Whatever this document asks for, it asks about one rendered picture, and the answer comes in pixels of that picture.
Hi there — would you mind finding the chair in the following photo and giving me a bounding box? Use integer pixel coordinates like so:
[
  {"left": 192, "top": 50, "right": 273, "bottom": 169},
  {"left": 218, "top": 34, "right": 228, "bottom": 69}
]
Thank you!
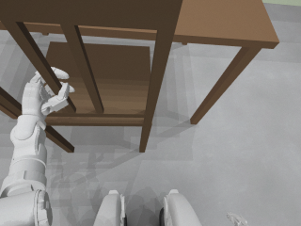
[{"left": 0, "top": 0, "right": 183, "bottom": 153}]

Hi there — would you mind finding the right robot hand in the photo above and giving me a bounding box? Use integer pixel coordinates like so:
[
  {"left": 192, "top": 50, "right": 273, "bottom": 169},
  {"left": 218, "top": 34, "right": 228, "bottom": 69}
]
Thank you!
[{"left": 227, "top": 212, "right": 251, "bottom": 226}]

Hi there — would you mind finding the left robot forearm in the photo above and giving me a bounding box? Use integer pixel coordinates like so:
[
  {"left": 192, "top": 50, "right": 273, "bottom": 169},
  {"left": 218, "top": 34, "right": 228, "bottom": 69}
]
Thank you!
[{"left": 0, "top": 114, "right": 47, "bottom": 199}]

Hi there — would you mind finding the right robot thigh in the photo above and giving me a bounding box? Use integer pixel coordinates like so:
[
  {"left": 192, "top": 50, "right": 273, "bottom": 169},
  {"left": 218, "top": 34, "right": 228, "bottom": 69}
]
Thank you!
[{"left": 163, "top": 193, "right": 203, "bottom": 226}]

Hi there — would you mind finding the robot right shin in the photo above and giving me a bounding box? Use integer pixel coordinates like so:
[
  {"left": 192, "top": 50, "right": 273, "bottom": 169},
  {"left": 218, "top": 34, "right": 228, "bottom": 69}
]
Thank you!
[{"left": 164, "top": 189, "right": 179, "bottom": 226}]

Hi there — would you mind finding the table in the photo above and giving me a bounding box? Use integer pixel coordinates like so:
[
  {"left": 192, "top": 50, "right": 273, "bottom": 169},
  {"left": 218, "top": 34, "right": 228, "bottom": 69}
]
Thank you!
[{"left": 0, "top": 0, "right": 280, "bottom": 125}]

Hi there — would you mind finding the left robot upper arm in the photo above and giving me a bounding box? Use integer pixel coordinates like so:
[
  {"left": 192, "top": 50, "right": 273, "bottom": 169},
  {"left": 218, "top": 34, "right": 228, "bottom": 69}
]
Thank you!
[{"left": 0, "top": 189, "right": 53, "bottom": 226}]

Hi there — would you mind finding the left robot hand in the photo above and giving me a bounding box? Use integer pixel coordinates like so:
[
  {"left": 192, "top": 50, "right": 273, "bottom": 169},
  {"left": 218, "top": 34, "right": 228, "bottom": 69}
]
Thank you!
[{"left": 22, "top": 67, "right": 75, "bottom": 121}]

